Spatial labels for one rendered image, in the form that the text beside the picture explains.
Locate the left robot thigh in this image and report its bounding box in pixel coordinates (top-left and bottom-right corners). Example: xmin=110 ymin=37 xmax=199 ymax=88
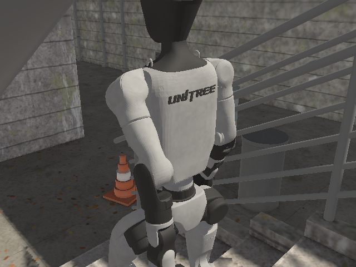
xmin=108 ymin=208 xmax=149 ymax=267

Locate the robot right upper arm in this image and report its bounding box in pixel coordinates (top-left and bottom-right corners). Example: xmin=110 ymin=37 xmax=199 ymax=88
xmin=202 ymin=58 xmax=236 ymax=146

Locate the left robot forearm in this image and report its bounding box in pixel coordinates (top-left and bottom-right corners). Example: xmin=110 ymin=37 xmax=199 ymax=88
xmin=133 ymin=164 xmax=176 ymax=267

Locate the robot head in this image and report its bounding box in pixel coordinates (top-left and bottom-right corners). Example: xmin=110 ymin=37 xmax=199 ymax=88
xmin=140 ymin=0 xmax=207 ymax=72

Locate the right robot hand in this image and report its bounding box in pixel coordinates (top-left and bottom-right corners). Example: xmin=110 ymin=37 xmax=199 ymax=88
xmin=193 ymin=174 xmax=212 ymax=187

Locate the robot left upper arm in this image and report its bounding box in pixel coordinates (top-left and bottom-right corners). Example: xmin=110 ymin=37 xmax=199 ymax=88
xmin=105 ymin=68 xmax=174 ymax=189

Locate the right robot forearm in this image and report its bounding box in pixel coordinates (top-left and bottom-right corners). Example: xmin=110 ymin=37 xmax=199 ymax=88
xmin=199 ymin=138 xmax=236 ymax=180

